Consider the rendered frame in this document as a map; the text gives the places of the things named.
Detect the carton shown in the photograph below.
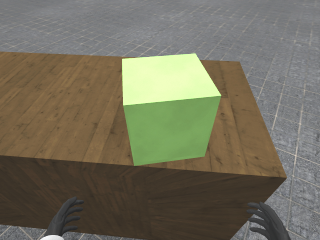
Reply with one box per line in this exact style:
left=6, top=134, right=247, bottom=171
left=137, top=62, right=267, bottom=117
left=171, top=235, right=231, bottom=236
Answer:
left=122, top=53, right=221, bottom=166

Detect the robot left hand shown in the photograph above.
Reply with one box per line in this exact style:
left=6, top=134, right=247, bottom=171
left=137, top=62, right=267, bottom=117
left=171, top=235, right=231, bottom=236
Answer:
left=44, top=196, right=84, bottom=237

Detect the robot right hand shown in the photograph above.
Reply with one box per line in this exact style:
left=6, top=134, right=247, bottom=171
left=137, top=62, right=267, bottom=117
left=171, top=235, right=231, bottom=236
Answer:
left=246, top=201, right=291, bottom=240

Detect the pedestal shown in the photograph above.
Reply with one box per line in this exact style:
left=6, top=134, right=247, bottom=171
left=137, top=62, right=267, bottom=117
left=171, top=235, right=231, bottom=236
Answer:
left=0, top=51, right=287, bottom=240

